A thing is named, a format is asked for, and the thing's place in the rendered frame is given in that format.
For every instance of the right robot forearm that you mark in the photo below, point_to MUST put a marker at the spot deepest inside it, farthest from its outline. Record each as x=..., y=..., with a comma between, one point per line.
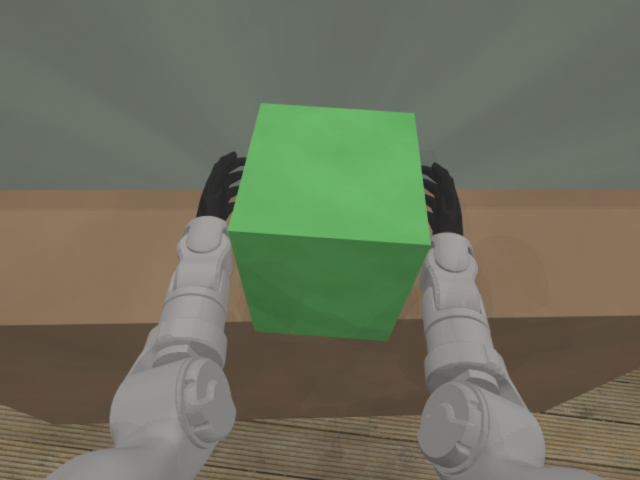
x=456, y=328

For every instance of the robot left upper arm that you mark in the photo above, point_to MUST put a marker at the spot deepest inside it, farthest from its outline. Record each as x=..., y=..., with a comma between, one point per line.
x=165, y=423

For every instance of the left robot forearm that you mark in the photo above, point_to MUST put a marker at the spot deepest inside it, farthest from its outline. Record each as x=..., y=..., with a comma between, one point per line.
x=196, y=303

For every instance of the robot right upper arm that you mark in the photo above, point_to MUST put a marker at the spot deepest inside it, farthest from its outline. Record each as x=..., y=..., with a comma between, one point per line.
x=469, y=433

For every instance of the carton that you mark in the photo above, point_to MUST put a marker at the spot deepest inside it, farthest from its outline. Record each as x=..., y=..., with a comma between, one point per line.
x=330, y=229

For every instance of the robot left hand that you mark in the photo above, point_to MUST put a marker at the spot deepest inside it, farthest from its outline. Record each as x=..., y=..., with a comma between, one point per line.
x=216, y=194

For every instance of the robot right hand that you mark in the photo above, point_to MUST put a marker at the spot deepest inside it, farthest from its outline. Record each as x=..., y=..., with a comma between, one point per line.
x=446, y=216

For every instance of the pedestal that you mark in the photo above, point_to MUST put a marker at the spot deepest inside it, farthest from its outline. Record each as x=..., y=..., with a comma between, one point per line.
x=84, y=275

